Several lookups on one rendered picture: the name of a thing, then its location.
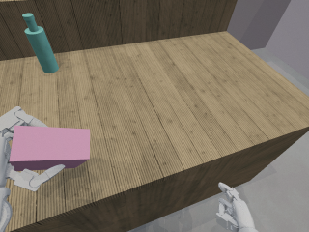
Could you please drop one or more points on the sponge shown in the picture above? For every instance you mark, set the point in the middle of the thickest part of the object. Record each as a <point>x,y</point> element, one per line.
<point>40,148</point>

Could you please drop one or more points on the robot left hand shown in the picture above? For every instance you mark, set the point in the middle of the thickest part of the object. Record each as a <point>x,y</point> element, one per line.
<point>27,179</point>

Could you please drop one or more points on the left robot forearm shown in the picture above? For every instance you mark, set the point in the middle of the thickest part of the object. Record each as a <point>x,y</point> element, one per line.
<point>6,210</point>

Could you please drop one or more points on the table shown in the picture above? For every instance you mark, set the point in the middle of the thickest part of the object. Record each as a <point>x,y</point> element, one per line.
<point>175,105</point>

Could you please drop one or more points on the robot right hand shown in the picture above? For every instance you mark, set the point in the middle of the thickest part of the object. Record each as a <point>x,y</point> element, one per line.
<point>237,215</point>

